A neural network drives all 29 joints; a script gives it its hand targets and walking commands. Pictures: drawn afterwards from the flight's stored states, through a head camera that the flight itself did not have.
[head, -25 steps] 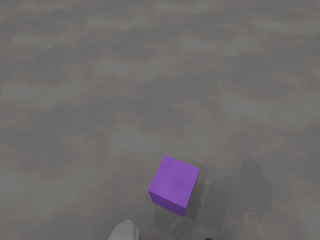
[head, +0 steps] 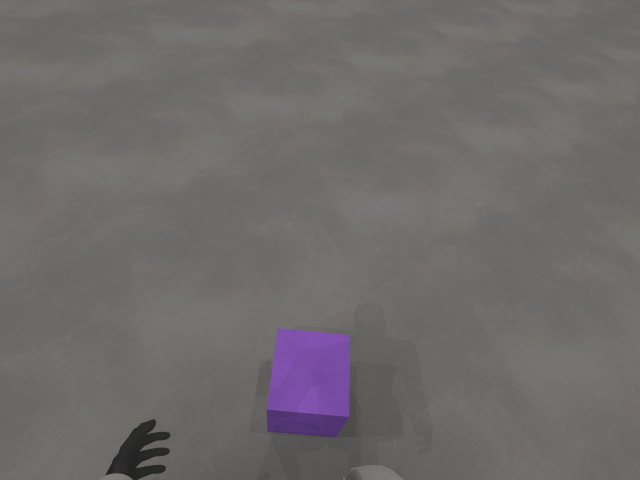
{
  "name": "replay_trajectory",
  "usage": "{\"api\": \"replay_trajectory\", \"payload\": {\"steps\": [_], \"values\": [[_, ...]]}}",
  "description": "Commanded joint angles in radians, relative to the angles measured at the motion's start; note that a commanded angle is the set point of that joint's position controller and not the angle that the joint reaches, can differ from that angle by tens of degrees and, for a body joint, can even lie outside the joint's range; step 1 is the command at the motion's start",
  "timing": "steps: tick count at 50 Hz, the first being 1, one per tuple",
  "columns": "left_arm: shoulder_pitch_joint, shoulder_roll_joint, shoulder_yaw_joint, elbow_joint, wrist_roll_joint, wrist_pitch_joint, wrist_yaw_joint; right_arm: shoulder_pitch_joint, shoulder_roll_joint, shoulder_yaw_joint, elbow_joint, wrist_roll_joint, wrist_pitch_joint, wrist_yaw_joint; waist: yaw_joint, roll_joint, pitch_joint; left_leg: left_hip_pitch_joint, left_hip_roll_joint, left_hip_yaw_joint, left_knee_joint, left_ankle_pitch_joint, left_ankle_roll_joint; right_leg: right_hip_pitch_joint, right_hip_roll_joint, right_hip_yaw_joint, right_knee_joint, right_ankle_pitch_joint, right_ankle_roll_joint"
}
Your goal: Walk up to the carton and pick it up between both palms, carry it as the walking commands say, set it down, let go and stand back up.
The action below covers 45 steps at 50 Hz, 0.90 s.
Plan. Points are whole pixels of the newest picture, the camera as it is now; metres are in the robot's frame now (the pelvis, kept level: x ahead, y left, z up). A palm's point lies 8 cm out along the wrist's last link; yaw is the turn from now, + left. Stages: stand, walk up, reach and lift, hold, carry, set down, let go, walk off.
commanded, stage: walk up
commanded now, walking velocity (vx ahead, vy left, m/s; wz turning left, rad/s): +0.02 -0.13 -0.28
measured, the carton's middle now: (307, 384) +0.42 -0.05 -0.66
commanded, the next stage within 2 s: stand in 1.46 s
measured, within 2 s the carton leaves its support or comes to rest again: neither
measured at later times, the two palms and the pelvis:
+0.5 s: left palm out of the picture +0.11 +0.09 -0.12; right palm out of the picture -0.01 -0.38 -0.15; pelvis +0.00 -0.13 +0.00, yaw -4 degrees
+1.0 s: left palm out of the picture -0.01 +0.19 -0.14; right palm out of the picture +0.04 -0.30 -0.15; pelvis +0.00 -0.07 -0.01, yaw -5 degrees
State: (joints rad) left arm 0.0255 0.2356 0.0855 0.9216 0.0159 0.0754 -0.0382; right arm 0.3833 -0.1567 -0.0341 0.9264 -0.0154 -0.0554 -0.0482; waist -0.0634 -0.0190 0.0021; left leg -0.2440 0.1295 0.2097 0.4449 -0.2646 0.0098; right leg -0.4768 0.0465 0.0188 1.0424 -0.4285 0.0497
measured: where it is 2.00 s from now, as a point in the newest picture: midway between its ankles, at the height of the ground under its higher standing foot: outside the picture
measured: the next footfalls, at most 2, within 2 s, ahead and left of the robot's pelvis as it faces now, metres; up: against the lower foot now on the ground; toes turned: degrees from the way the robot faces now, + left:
right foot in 0.32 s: +0.05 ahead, -0.24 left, +0.00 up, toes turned -7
left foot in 0.96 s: +0.04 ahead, +0.08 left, +0.00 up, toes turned -7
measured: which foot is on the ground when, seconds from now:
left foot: down 0.00-0.32, up 0.34-0.94, down 0.96-1.00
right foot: up 0.00-0.30, down 0.32-0.96, up 0.98-1.00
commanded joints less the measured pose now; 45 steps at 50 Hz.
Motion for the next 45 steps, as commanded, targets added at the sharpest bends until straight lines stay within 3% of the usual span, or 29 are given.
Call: {"api": "replay_trajectory", "payload": {"steps": [1, 5, 7, 9, 11, 12, 13, 14, 15, 16, 17, 18, 19, 20, 21, 22, 25, 28, 30, 31, 32, 33, 34, 37, 39, 41, 43, 44, 45], "values": [[0.009, 0.037, 0.002, -0.069, 0.002, 0.007, -0.022, 0.193, -0.194, -0.054, 0.013, -0.012, 0.015, -0.014, 0.009, 0.212, -0.028, 0.273, 0.298, -0.241, -0.079, 0.768, 0.100, -0.183, -0.056, 0.057, 0.003, 0.092, 0.013], [-0.042, 0.037, -0.008, -0.109, 0.001, 0.010, -0.034, 0.170, -0.213, -0.063, 0.002, -0.024, 0.022, -0.010, -0.007, 0.246, 0.002, 0.213, 0.307, -0.196, -0.113, 0.620, 0.103, -0.160, -0.075, 0.015, -0.078, 0.131, 0.020], [-0.055, 0.028, -0.016, -0.119, -0.002, 0.004, -0.043, 0.137, -0.207, -0.064, -0.003, -0.027, 0.024, -0.002, -0.005, 0.290, 0.007, 0.160, 0.287, -0.146, -0.164, 0.368, 0.089, -0.084, -0.095, -0.025, -0.173, 0.160, 0.016], [-0.051, 0.017, -0.025, -0.105, -0.009, -0.014, -0.039, 0.093, -0.214, -0.064, -0.017, -0.032, 0.031, 0.020, -0.012, 0.308, 0.011, 0.087, 0.214, -0.072, -0.155, 0.240, 0.059, 0.061, -0.065, -0.108, -0.326, 0.143, 0.004], [0.007, 0.037, -0.026, -0.092, -0.005, -0.026, -0.026, 0.062, -0.228, -0.069, -0.021, -0.023, 0.033, 0.037, 0.003, 0.333, 0.003, 0.045, 0.221, -0.091, -0.116, 0.148, 0.059, 0.183, -0.054, -0.130, -0.424, 0.124, -0.006], [0.044, 0.031, -0.027, -0.075, 0.009, -0.031, -0.021, 0.051, -0.227, -0.068, -0.021, -0.015, 0.037, 0.039, 0.021, 0.274, -0.013, 0.032, 0.222, -0.070, -0.064, 0.110, 0.046, 0.249, -0.046, -0.150, -0.510, 0.172, -0.017], [0.102, 0.039, -0.029, -0.046, 0.016, -0.043, -0.009, 0.058, -0.188, -0.055, -0.015, -0.012, 0.042, 0.048, 0.049, 0.195, -0.052, -0.020, 0.167, -0.032, 0.052, 0.060, 0.025, 0.370, -0.050, -0.129, -0.582, 0.220, -0.023], [0.179, 0.102, -0.017, -0.034, 0.025, -0.061, 0.005, 0.097, -0.143, -0.047, -0.012, -0.003, 0.051, 0.052, 0.080, -0.013, -0.090, -0.124, 0.089, 0.002, 0.213, -0.115, 0.000, 0.492, -0.159, -0.010, -0.675, 0.297, -0.033], [0.242, 0.193, -0.001, -0.054, 0.018, -0.081, 0.019, 0.072, -0.077, -0.030, -0.055, -0.007, 0.060, 0.055, 0.099, -0.295, -0.091, -0.295, 0.011, -0.041, 0.430, -0.419, -0.048, 0.525, -0.441, 0.334, -0.773, 0.459, -0.105], [0.216, 0.191, -0.003, -0.060, 0.003, -0.083, 0.031, 0.064, -0.062, -0.029, -0.045, -0.012, 0.077, 0.052, 0.073, -0.216, -0.044, -0.253, 0.027, -0.150, 0.505, -0.325, -0.055, 0.360, -0.470, 0.347, -0.826, 0.418, -0.149], [0.144, 0.152, -0.022, -0.073, -0.003, -0.083, 0.037, 0.087, -0.074, -0.033, -0.027, -0.014, 0.087, 0.058, 0.027, -0.140, 0.017, -0.235, 0.027, -0.167, 0.505, -0.265, -0.058, 0.277, -0.405, 0.248, -0.828, 0.352, -0.125], [0.119, 0.154, -0.021, -0.057, -0.013, -0.079, 0.042, 0.077, -0.075, -0.036, -0.033, -0.016, 0.096, 0.057, 0.039, -0.204, 0.062, -0.230, 0.031, -0.184, 0.517, -0.205, -0.043, 0.208, -0.365, 0.178, -0.838, 0.294, -0.127], [0.070, 0.122, -0.016, -0.081, -0.011, -0.082, 0.045, 0.072, -0.081, -0.036, -0.007, -0.013, 0.098, 0.054, 0.024, -0.191, 0.080, -0.213, 0.027, -0.195, 0.549, -0.149, -0.027, 0.209, -0.303, 0.133, -0.834, 0.339, -0.118], [0.055, 0.105, -0.020, -0.089, -0.008, -0.086, 0.045, 0.080, -0.099, -0.044, 0.015, -0.016, 0.100, 0.055, 0.009, -0.207, 0.055, -0.191, 0.004, -0.197, 0.552, -0.113, -0.018, 0.246, -0.258, 0.089, -0.797, 0.478, -0.113], [0.082, 0.089, -0.025, -0.089, 0.004, -0.090, 0.047, 0.095, -0.119, -0.046, 0.028, -0.013, 0.097, 0.049, -0.001, -0.193, 0.000, -0.173, -0.012, -0.190, 0.559, -0.104, -0.012, 0.304, -0.246, 0.052, -0.753, 0.643, -0.120], [0.103, 0.078, -0.025, -0.085, 0.005, -0.090, 0.052, 0.093, -0.132, -0.055, 0.029, -0.009, 0.099, 0.047, -0.004, -0.171, -0.031, -0.138, -0.020, -0.194, 0.571, -0.096, -0.009, 0.291, -0.253, 0.033, -0.740, 0.697, -0.131], [0.157, 0.057, -0.037, -0.076, 0.010, -0.101, 0.062, 0.053, -0.125, -0.053, 0.030, -0.006, 0.116, 0.042, 0.004, -0.112, -0.031, -0.135, -0.047, -0.208, 0.543, -0.087, -0.007, 0.287, -0.278, 0.069, -0.762, 0.654, -0.148], [0.186, 0.062, -0.042, -0.054, 0.008, -0.103, 0.070, -0.021, -0.119, -0.052, 0.021, -0.006, 0.124, 0.038, 0.028, -0.129, -0.009, -0.106, -0.065, -0.218, 0.400, -0.094, -0.017, 0.285, -0.297, 0.123, -0.803, 0.477, -0.170], [0.276, 0.072, -0.039, -0.029, 0.005, -0.103, 0.076, -0.055, -0.134, -0.057, 0.026, -0.014, 0.132, 0.034, 0.067, -0.095, -0.006, -0.124, -0.075, -0.225, 0.358, -0.145, -0.024, 0.336, -0.365, 0.216, -0.799, 0.438, -0.191], [0.346, 0.168, -0.007, -0.023, 0.003, -0.094, 0.094, -0.111, -0.171, -0.072, -0.002, -0.028, 0.138, 0.035, 0.096, -0.042, 0.008, -0.243, -0.084, -0.211, 0.466, -0.196, -0.034, 0.422, -0.463, 0.341, -0.779, 0.468, -0.207], [0.377, 0.168, -0.006, -0.016, -0.003, -0.093, 0.099, -0.114, -0.164, -0.071, -0.001, -0.030, 0.140, 0.036, 0.095, -0.043, -0.024, -0.256, -0.058, -0.250, 0.462, -0.194, -0.038, 0.450, -0.474, 0.356, -0.778, 0.430, -0.220], [0.416, 0.184, 0.003, 0.005, -0.004, -0.086, 0.113, -0.134, -0.167, -0.078, -0.003, -0.044, 0.144, 0.048, 0.094, -0.004, 0.004, -0.313, -0.059, -0.255, 0.535, -0.201, -0.045, 0.474, -0.516, 0.403, -0.760, 0.472, -0.212], [0.411, 0.188, 0.008, 0.001, -0.003, -0.083, 0.119, -0.138, -0.147, -0.069, -0.004, -0.043, 0.142, 0.057, 0.093, 0.003, 0.003, -0.328, -0.055, -0.278, 0.552, -0.181, -0.051, 0.471, -0.486, 0.341, -0.747, 0.504, -0.203], [0.407, 0.112, -0.006, 0.012, 0.010, -0.086, 0.116, -0.178, -0.113, -0.062, -0.007, -0.032, 0.131, 0.068, 0.100, -0.076, -0.010, -0.286, -0.081, -0.272, 0.521, -0.123, -0.064, 0.440, -0.365, 0.200, -0.724, 0.576, -0.166], [0.390, 0.104, -0.002, 0.003, 0.019, -0.083, 0.106, -0.181, -0.102, -0.052, -0.015, -0.016, 0.128, 0.075, 0.102, -0.174, -0.020, -0.242, -0.104, -0.242, 0.450, -0.125, -0.071, 0.421, -0.316, 0.163, -0.734, 0.524, -0.161], [0.310, 0.098, -0.006, -0.010, 0.027, -0.080, 0.088, -0.137, -0.085, -0.033, 0.007, 0.005, 0.121, 0.071, 0.081, -0.245, -0.008, -0.081, -0.124, -0.193, 0.259, -0.140, -0.073, 0.271, -0.252, 0.095, -0.777, 0.332, -0.159], [0.268, 0.085, -0.015, -0.001, 0.019, -0.071, 0.062, -0.134, -0.064, -0.019, 0.008, 0.015, 0.095, 0.056, 0.061, -0.282, 0.007, 0.045, -0.142, -0.135, 0.012, -0.078, -0.068, 0.211, -0.191, 0.057, -0.756, 0.281, -0.159], [0.282, 0.070, -0.017, 0.018, 0.009, -0.069, 0.055, -0.094, -0.077, -0.024, 0.018, 0.015, 0.081, 0.046, 0.041, -0.232, -0.014, 0.141, -0.145, -0.114, -0.109, 0.064, -0.067, 0.198, -0.171, 0.023, -0.695, 0.298, -0.131], [0.325, 0.060, -0.017, 0.031, 0.001, -0.074, 0.056, -0.055, -0.112, -0.034, 0.040, 0.007, 0.066, 0.037, 0.037, -0.134, -0.051, 0.250, -0.096, -0.152, -0.127, 0.163, -0.066, 0.166, -0.159, -0.003, -0.627, 0.310, -0.099]]}}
